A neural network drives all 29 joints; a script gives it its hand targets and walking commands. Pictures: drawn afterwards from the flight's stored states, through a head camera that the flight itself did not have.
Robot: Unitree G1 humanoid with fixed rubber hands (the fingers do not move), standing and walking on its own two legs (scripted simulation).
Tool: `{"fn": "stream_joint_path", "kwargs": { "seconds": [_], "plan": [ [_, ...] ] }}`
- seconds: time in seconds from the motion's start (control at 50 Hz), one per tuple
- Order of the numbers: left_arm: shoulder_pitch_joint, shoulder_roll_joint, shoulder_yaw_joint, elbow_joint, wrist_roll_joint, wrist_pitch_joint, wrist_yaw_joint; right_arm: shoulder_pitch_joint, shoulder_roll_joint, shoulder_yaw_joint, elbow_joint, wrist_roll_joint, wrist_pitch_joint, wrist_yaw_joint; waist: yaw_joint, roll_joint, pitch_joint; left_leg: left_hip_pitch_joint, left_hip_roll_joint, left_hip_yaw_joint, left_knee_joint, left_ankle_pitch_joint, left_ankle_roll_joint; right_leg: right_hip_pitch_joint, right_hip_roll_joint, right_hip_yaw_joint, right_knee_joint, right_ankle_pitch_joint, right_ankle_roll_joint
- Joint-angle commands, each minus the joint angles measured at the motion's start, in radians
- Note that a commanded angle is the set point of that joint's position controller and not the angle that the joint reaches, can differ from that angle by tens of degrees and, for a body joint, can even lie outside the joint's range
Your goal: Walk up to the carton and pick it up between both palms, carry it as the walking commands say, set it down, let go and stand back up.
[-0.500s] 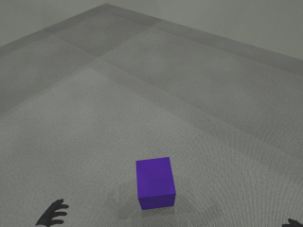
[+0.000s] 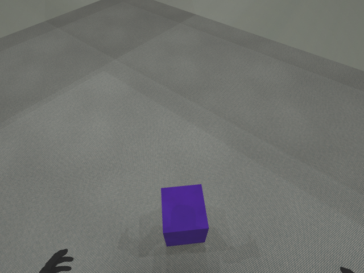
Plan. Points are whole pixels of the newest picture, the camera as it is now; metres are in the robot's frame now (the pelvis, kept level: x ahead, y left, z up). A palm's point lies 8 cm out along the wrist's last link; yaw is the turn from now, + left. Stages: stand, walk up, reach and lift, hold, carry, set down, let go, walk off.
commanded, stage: walk up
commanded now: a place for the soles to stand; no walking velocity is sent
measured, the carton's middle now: (183, 216) +0.45 +0.03 -0.65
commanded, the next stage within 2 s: reach and lift in 0.72 s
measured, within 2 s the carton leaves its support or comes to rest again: neither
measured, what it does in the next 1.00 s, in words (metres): stands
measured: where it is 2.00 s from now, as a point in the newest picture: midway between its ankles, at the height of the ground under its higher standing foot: outside the picture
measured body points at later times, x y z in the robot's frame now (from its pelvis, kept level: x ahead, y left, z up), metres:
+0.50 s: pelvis +0.01 +0.00 +0.00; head +0.03 +0.01 +0.45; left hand +0.12 +0.34 -0.11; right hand +0.10 -0.34 -0.09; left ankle +0.03 +0.14 -0.74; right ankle +0.01 -0.12 -0.74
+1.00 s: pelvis +0.00 +0.01 -0.01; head +0.10 +0.03 +0.43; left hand +0.17 +0.31 -0.12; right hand +0.19 -0.30 -0.09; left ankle +0.03 +0.14 -0.74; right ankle +0.01 -0.12 -0.74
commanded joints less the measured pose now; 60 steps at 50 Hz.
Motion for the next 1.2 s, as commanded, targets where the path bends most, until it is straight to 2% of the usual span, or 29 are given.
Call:
{"fn": "stream_joint_path", "kwargs": {
  "seconds": [0.0, 0.02, 0.1, 0.18, 0.28, 0.38, 0.42, 0.5, 0.54, 0.58, 0.62, 0.7, 0.72, 0.74, 0.78, 0.8, 0.84, 0.86, 0.88, 0.9, 0.92, 0.96, 1.0, 1.06, 1.08, 1.1, 1.12, 1.14, 1.18],
  "plan": [
    [-0.057, 0.158, 0.037, -0.078, -0.003, -0.012, 0.001, 0.01, -0.192, -0.043, -0.044, 0.002, -0.003, -0.011, 0.004, 0.012, -0.08, 0.107, 0.015, -0.065, -0.017, -0.011, 0.052, -0.105, -0.16, 0.147, -0.19, 0.09, -0.095],
    [-0.058, 0.175, 0.037, -0.074, -0.005, -0.016, 0.002, 0.022, -0.193, -0.04, -0.042, 0.012, -0.005, -0.012, 0.005, -0.033, -0.081, 0.099, 0.001, -0.077, -0.041, -0.032, 0.044, -0.104, -0.151, 0.132, -0.193, 0.049, -0.101],
    [-0.045, 0.16, 0.036, -0.067, -0.007, -0.011, 0.005, 0.041, -0.19, -0.037, -0.032, -0.003, -0.016, -0.015, -0.001, 0.014, -0.089, 0.066, 0.065, -0.123, -0.103, 0.043, 0.055, -0.016, -0.125, 0.072, -0.133, 0.093, -0.067],
    [-0.052, 0.144, 0.039, -0.071, -0.003, -0.012, -0.002, 0.047, -0.2, -0.032, -0.025, -0.007, -0.018, -0.017, -0.001, -0.022, -0.069, 0.054, 0.074, -0.14, -0.126, 0.011, 0.071, -0.014, -0.118, 0.056, -0.123, 0.097, -0.057],
    [-0.035, 0.159, 0.042, -0.059, -0.008, -0.011, 0.005, 0.048, -0.202, -0.041, -0.017, -0.006, -0.021, -0.016, 0.016, 0.003, -0.126, 0.065, 0.058, -0.126, -0.104, 0.106, 0.061, 0.035, -0.131, 0.037, -0.105, 0.133, -0.064],
    [-0.007, 0.147, 0.039, -0.045, -0.002, -0.013, 0.006, 0.027, -0.211, -0.04, -0.025, -0.008, -0.023, -0.02, 0.01, 0.077, -0.098, 0.068, 0.139, -0.213, -0.136, 0.114, 0.112, 0.009, -0.115, 0.012, -0.076, 0.113, -0.032],
    [-0.02, 0.143, 0.04, -0.05, -0.002, -0.019, 0.004, 0.041, -0.229, -0.043, -0.027, -0.002, -0.021, -0.019, 0.016, 0.073, -0.123, 0.053, 0.132, -0.21, -0.109, 0.184, 0.11, 0.043, -0.113, 0.008, -0.072, 0.172, -0.037],
    [-0.026, 0.151, 0.039, -0.058, 0.003, -0.015, 0.003, -0.002, -0.2, -0.037, -0.038, 0.0, -0.017, -0.02, 0.032, 0.033, -0.113, 0.027, 0.062, -0.137, -0.071, 0.129, 0.065, 0.045, -0.142, 0.025, -0.124, 0.182, -0.057],
    [-0.057, 0.169, 0.05, -0.064, 0.002, -0.017, 0.004, 0.027, -0.173, -0.028, -0.025, 0.008, -0.012, -0.018, 0.001, -0.018, -0.106, 0.067, 0.029, -0.109, -0.026, 0.119, 0.045, 0.002, -0.163, 0.041, -0.157, 0.165, -0.075],
    [-0.057, 0.162, 0.039, -0.078, -0.002, -0.017, 0.006, 0.033, -0.18, -0.031, -0.027, -0.003, -0.011, -0.022, -0.003, 0.036, -0.059, 0.055, 0.023, -0.106, -0.021, 0.132, 0.057, -0.055, -0.159, 0.037, -0.148, 0.14, -0.081],
    [-0.063, 0.128, 0.038, -0.064, -0.005, -0.02, 0.007, 0.028, -0.188, -0.026, -0.018, -0.009, -0.012, -0.024, 0.001, -0.064, -0.074, 0.062, 0.044, -0.134, -0.066, 0.14, 0.055, -0.01, -0.144, -0.005, -0.164, 0.132, -0.059],
    [-0.044, 0.146, 0.037, -0.069, -0.005, -0.016, 0.003, 0.008, -0.182, -0.022, -0.021, -0.013, -0.017, -0.019, 0.002, 0.019, -0.109, 0.052, 0.059, -0.165, -0.095, 0.07, 0.071, 0.009, -0.135, 0.003, -0.126, 0.083, -0.05],
    [-0.172, 0.011, 0.055, -0.47, 0.008, 0.023, -0.015, -0.259, -0.028, -0.102, -0.455, -0.03, 0.043, 0.037, 0.045, 0.003, 0.09, -0.047, -0.131, -0.07, -0.034, -0.097, 0.004, -0.252, 0.0, -0.101, -0.086, -0.096, 0.017],
    [-0.092, -0.03, 0.078, -0.346, 0.042, 0.069, -0.027, -0.167, -0.056, -0.152, -0.377, -0.077, 0.102, 0.062, 0.011, -0.011, 0.134, 0.064, -0.126, -0.023, -0.029, -0.141, -0.019, -0.314, -0.001, -0.105, -0.11, -0.163, 0.002],
    [-0.084, 0.063, 0.127, -0.406, 0.071, 0.123, -0.028, -0.151, -0.103, -0.194, -0.425, -0.12, 0.15, 0.086, 0.009, -0.055, 0.023, 0.147, -0.13, -0.009, 0.014, -0.093, -0.007, -0.284, -0.01, -0.102, -0.106, -0.168, 0.002],
    [-0.056, 0.086, 0.149, -0.406, 0.077, 0.15, -0.027, -0.125, -0.113, -0.21, -0.391, -0.124, 0.177, 0.082, 0.023, -0.011, 0.019, 0.182, -0.139, -0.014, 0.01, -0.081, -0.024, -0.288, -0.006, -0.147, -0.101, -0.164, -0.003],
    [-0.058, 0.071, 0.166, -0.469, 0.113, 0.173, -0.032, -0.082, -0.088, -0.22, -0.375, -0.133, 0.203, 0.089, 0.016, 0.056, -0.004, 0.192, -0.129, -0.017, 0.025, -0.058, -0.042, -0.283, -0.018, -0.119, -0.089, -0.131, 0.001],
    [-0.041, 0.06, 0.161, -0.481, 0.095, 0.178, -0.019, -0.125, -0.118, -0.234, -0.4, -0.117, 0.203, 0.091, -0.019, 0.023, -0.062, 0.22, -0.135, -0.044, 0.034, -0.009, -0.033, -0.295, -0.004, -0.12, -0.078, -0.076, 0.013],
    [-0.015, 0.047, 0.168, -0.47, 0.103, 0.171, -0.008, -0.079, -0.091, -0.228, -0.373, -0.111, 0.206, 0.092, -0.019, 0.052, -0.1, 0.231, -0.131, -0.044, 0.052, 0.026, -0.025, -0.279, 0.007, -0.127, -0.047, -0.035, 0.024],
    [-0.021, 0.011, 0.155, -0.503, 0.074, 0.159, -0.01, -0.09, -0.066, -0.217, -0.374, -0.101, 0.193, 0.095, -0.004, 0.116, -0.118, 0.222, -0.12, -0.056, 0.069, 0.054, -0.038, -0.271, 0.006, -0.129, -0.028, -0.055, -0.005],
    [-0.035, -0.007, 0.171, -0.466, 0.081, 0.146, -0.005, -0.106, -0.048, -0.185, -0.37, -0.102, 0.187, 0.096, 0.017, 0.041, -0.133, 0.216, -0.131, -0.057, 0.1, 0.131, -0.021, -0.31, 0.016, -0.106, 0.0, 0.039, 0.018],
    [-0.042, -0.048, 0.152, -0.524, 0.067, 0.126, 0.001, -0.133, -0.016, -0.168, -0.376, -0.076, 0.161, 0.11, 0.002, 0.08, -0.227, 0.188, -0.125, -0.076, 0.146, 0.189, -0.018, -0.282, 0.022, -0.103, 0.055, 0.104, 0.005],
    [-0.049, -0.069, 0.192, -0.49, 0.066, 0.117, 0.008, -0.203, -0.041, -0.192, -0.37, -0.108, 0.144, 0.104, 0.02, 0.016, -0.249, 0.114, -0.121, -0.074, 0.203, 0.223, -0.026, -0.34, 0.014, -0.097, 0.103, 0.127, 0.004],
    [-0.083, -0.09, 0.179, -0.48, 0.066, 0.111, 0.01, -0.237, -0.017, -0.209, -0.354, -0.093, 0.145, 0.097, 0.006, 0.038, -0.216, -0.062, -0.118, -0.079, 0.235, 0.209, -0.032, -0.348, 0.016, -0.1, 0.161, 0.19, 0.004],
    [-0.083, -0.072, 0.185, -0.472, 0.064, 0.112, 0.017, -0.221, -0.033, -0.203, -0.355, -0.107, 0.149, 0.088, 0.016, -0.001, -0.31, -0.031, -0.115, -0.088, 0.253, 0.263, -0.024, -0.32, 0.019, -0.12, 0.189, 0.24, 0.013],
    [-0.119, -0.085, 0.176, -0.498, 0.052, 0.112, 0.021, -0.288, -0.048, -0.208, -0.389, -0.083, 0.137, 0.09, 0.024, 0.049, -0.331, -0.056, -0.114, -0.094, 0.28, 0.277, -0.036, -0.345, 0.019, -0.103, 0.212, 0.235, -0.003],
    [-0.108, -0.096, 0.157, -0.466, 0.051, 0.116, 0.025, -0.281, -0.07, -0.228, -0.359, -0.106, 0.141, 0.084, -0.009, 0.007, -0.309, -0.083, -0.117, -0.092, 0.271, 0.24, -0.027, -0.362, 0.023, -0.113, 0.219, 0.212, 0.008],
    [-0.111, -0.105, 0.163, -0.474, 0.054, 0.122, 0.031, -0.301, -0.054, -0.213, -0.354, -0.088, 0.143, 0.091, 0.022, 0.061, -0.319, -0.05, -0.104, -0.117, 0.285, 0.344, -0.022, -0.421, 0.021, -0.114, 0.224, 0.22, 0.006],
    [-0.171, -0.132, 0.132, -0.534, 0.044, 0.127, 0.045, -0.303, -0.076, -0.254, -0.353, -0.095, 0.138, 0.085, -0.006, 0.044, -0.451, -0.043, -0.107, -0.11, 0.304, 0.408, -0.047, -0.408, 0.05, -0.132, 0.253, 0.261, 0.01]
  ]
}}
